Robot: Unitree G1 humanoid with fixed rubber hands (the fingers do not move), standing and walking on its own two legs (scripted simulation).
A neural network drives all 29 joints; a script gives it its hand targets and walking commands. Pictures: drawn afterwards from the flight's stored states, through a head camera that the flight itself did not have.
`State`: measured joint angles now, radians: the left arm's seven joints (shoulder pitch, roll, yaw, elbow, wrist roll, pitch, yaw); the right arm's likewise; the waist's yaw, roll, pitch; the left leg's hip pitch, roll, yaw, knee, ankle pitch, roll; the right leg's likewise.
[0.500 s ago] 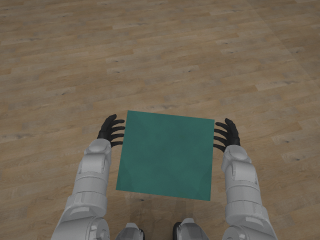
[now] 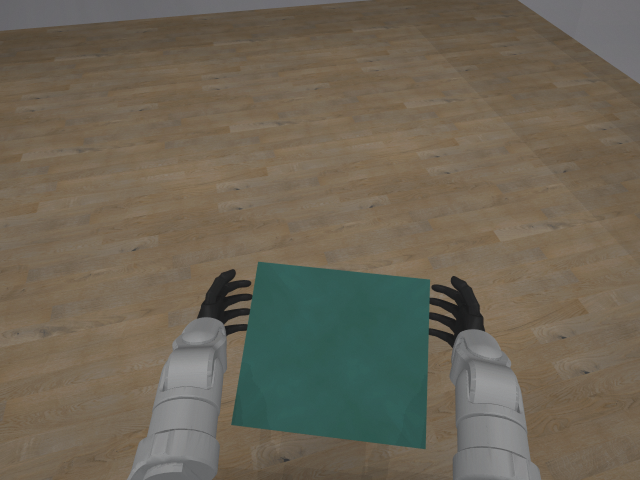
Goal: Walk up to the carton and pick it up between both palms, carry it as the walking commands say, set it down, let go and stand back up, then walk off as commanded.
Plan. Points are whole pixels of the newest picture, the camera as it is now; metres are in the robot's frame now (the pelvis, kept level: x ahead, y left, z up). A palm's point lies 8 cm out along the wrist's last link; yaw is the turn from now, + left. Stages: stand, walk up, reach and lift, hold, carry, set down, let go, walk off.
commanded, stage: reach and lift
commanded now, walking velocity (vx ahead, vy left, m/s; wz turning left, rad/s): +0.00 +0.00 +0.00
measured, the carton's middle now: (334, 350) +0.33 -0.03 -0.09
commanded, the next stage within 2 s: hold in 1.76 s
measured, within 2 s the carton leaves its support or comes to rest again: neither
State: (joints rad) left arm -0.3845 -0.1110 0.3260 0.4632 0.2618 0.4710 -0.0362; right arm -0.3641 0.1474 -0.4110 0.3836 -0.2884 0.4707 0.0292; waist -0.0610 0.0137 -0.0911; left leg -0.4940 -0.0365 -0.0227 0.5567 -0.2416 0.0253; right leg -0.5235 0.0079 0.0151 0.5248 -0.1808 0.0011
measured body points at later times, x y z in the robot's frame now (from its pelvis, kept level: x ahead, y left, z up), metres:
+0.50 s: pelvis +0.01 +0.00 +0.02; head -0.02 +0.00 +0.47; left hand +0.33 +0.14 +0.05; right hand +0.31 -0.20 +0.06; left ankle +0.01 +0.10 -0.73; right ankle +0.04 -0.12 -0.73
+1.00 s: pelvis +0.01 -0.01 +0.02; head -0.03 -0.01 +0.47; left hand +0.31 +0.16 +0.05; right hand +0.32 -0.18 +0.07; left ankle +0.01 +0.10 -0.73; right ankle +0.04 -0.12 -0.73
